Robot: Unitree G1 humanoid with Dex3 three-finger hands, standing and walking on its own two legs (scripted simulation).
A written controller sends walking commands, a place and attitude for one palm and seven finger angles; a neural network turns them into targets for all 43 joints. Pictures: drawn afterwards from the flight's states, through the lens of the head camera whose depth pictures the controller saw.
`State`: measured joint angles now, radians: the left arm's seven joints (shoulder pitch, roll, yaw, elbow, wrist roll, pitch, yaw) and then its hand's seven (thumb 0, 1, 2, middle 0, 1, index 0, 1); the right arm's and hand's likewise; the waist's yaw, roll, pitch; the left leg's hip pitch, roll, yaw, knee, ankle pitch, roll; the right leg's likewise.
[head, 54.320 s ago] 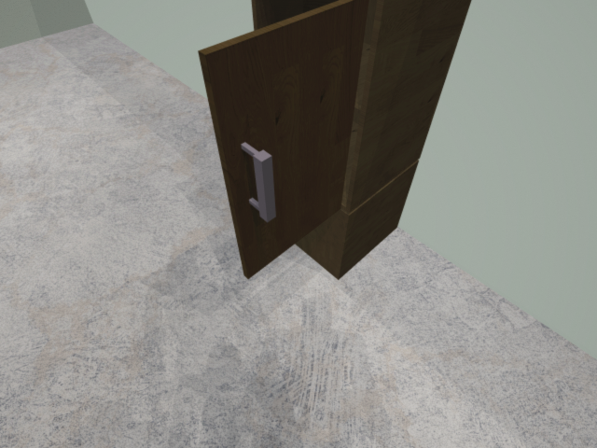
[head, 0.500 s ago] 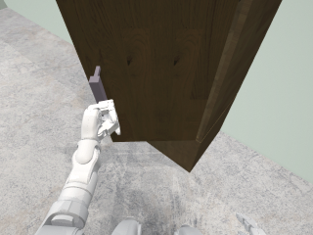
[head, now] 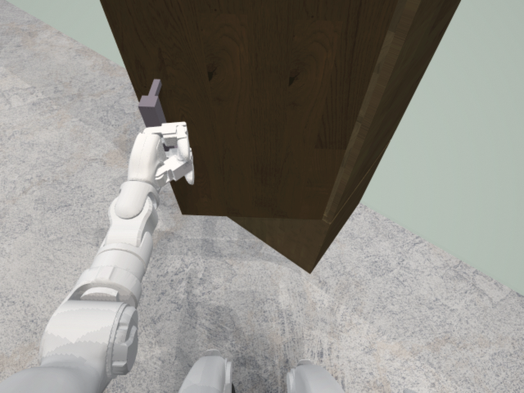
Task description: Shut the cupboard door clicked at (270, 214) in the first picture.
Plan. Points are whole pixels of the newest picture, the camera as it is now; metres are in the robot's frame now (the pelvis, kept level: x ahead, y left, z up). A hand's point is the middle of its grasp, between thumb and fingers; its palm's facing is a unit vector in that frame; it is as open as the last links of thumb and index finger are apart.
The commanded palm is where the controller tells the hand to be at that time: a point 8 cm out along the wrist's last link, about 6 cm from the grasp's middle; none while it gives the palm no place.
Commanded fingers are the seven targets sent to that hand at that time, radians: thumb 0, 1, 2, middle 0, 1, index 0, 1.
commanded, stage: push the door shut along its arc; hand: left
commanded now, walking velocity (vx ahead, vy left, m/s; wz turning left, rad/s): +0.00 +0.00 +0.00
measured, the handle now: (164, 130) +0.52 +0.16 +0.07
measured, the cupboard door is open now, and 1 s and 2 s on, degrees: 35 21 8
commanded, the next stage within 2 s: pull the fist back off the door in 1.32 s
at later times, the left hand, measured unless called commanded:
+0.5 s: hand (208, 134) +0.51 +0.09 +0.08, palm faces -0.26 -0.96 -0.04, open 3.1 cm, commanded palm +0.52 +0.12 +0.08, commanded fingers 0.00 0.90 0.90 -1.30 -1.50 -1.30 -1.50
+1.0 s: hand (225, 113) +0.56 +0.06 +0.08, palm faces -0.35 -0.93 -0.04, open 2.9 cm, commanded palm +0.58 +0.07 +0.08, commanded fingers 0.00 0.90 0.90 -1.30 -1.50 -1.30 -1.50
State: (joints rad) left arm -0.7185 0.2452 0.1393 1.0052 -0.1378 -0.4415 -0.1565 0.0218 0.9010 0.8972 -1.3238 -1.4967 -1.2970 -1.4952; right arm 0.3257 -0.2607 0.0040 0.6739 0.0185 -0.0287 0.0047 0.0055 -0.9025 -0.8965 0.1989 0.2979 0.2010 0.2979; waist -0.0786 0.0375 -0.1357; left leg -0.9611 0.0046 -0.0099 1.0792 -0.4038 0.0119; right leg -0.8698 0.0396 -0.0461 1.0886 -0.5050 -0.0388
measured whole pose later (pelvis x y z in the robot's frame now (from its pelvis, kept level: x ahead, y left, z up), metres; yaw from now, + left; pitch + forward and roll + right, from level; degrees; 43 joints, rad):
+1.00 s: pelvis +0.00 +0.01 -0.03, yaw -2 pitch +27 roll -4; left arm -1.25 0.45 0.19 1.32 -0.05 -0.27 -0.30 -0.01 0.87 0.95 -1.30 -1.50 -1.29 -1.50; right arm 0.43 -0.26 0.03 0.70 -0.02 -0.05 0.03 0.00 -0.90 -0.90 0.20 0.30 0.20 0.30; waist -0.23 0.07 -0.13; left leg -1.25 0.03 -0.03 1.23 -0.45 0.02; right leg -1.14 0.07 -0.07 1.20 -0.53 -0.03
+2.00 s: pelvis +0.03 -0.01 -0.01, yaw -2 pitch +27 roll -1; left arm -1.09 0.20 0.27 1.22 0.07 -0.41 0.27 0.02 0.91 0.91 -1.30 -1.50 -1.29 -1.49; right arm 0.51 -0.24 -0.01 0.68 -0.10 0.00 0.14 0.00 -0.90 -0.90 0.20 0.30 0.20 0.30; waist -0.23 0.08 -0.16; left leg -1.13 0.03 0.00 1.11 -0.44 0.00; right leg -1.05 0.07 -0.03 1.11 -0.52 -0.05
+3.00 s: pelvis +0.04 -0.01 +0.06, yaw -1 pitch +5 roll +0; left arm -0.15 0.17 0.01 0.30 -0.10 -0.20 0.04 0.02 0.90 0.90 -1.23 -1.42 -1.23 -1.42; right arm 0.25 -0.26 0.00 0.58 0.05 0.04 -0.02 0.01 -0.90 -0.90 0.20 0.30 0.20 0.30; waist -0.03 0.05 -0.09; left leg -0.48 0.00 0.02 0.71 -0.32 0.00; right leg -0.41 0.04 0.00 0.73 -0.41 -0.04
